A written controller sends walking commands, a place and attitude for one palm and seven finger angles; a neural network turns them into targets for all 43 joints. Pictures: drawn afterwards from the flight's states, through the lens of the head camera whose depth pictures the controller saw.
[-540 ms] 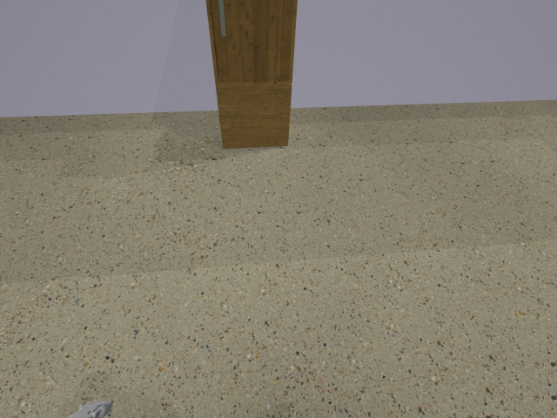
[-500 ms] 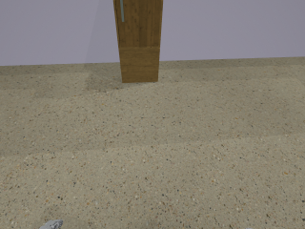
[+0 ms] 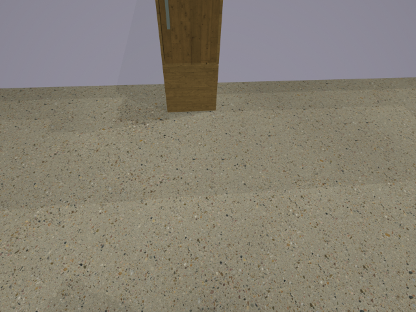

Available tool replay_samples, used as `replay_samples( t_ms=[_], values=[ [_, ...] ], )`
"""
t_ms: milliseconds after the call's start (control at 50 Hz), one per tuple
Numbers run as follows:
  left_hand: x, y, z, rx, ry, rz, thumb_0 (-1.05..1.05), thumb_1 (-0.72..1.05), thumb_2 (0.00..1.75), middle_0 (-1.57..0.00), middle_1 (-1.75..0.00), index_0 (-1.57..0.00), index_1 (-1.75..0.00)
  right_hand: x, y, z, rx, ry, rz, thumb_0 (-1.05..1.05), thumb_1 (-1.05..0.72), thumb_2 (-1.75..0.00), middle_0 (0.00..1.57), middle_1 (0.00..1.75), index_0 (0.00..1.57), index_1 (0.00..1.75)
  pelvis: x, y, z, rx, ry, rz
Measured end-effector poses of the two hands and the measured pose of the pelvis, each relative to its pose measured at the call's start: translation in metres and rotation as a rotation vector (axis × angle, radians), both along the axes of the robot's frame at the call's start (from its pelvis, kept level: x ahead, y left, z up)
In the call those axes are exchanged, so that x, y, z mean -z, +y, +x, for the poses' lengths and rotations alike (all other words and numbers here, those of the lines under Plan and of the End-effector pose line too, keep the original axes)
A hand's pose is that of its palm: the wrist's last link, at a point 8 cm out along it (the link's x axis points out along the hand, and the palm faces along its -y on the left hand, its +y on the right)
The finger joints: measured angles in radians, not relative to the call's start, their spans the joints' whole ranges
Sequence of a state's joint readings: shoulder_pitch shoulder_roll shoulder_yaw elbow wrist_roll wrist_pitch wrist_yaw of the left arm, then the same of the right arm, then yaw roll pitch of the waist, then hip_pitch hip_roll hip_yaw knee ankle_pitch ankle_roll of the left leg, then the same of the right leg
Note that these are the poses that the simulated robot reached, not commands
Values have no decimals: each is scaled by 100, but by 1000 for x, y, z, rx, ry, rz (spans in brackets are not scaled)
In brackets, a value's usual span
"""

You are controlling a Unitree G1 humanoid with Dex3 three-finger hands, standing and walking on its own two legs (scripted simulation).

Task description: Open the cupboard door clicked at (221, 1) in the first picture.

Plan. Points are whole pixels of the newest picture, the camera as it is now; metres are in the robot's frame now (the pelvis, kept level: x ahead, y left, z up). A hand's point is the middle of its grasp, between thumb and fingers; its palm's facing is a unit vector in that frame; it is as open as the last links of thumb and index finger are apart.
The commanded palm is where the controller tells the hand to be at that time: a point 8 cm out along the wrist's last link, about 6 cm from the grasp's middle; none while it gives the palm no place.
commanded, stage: stand and wait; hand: left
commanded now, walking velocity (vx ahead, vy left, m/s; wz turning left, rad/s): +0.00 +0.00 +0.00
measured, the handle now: (167, 11) +1.59 +0.33 -0.03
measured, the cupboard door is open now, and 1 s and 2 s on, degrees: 0 0 0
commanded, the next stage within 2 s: look at it before walking up in 0.36 s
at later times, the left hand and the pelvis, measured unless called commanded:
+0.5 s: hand out of the picture +0.06 +0.24 -0.15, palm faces -0.03 -0.94 -0.33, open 7.3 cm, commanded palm none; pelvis -0.01 -0.01 +0.00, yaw +0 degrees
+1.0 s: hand out of the picture +0.06 +0.24 -0.16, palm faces -0.04 -0.94 -0.33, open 7.3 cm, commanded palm none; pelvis -0.01 -0.01 +0.00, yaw -1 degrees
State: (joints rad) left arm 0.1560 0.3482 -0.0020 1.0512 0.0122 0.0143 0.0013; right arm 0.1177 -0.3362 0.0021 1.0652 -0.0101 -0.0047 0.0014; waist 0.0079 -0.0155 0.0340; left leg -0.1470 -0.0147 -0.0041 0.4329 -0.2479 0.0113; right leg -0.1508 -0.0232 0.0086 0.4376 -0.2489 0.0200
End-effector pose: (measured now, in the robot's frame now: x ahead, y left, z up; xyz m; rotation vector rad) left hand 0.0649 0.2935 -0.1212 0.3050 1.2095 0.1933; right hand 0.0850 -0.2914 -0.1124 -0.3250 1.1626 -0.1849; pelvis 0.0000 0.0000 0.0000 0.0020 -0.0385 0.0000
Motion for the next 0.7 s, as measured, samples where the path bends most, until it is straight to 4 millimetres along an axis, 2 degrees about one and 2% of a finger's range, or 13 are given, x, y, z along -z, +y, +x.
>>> replay_samples(
  t_ms=[140,280,700],
  values=[
    [-2,-1,-8,1,14,6,1,91,89,-21,-30,-21,-30,3,-5,-18,17,36,4,1,-91,-90,20,30,20,30,-1,-3,-5,2,-3,0],
    [-3,-5,-8,8,5,3,1,91,89,-21,-30,-21,-30,4,-6,-28,25,47,11,1,-91,-90,20,30,20,30,-2,-5,-10,3,-3,0],
    [-2,-11,-7,15,5,-4,1,91,89,-21,-30,-21,-30,2,-8,-29,29,46,14,1,-91,-90,20,30,20,30,-3,-8,-11,8,1,0]
  ],
)
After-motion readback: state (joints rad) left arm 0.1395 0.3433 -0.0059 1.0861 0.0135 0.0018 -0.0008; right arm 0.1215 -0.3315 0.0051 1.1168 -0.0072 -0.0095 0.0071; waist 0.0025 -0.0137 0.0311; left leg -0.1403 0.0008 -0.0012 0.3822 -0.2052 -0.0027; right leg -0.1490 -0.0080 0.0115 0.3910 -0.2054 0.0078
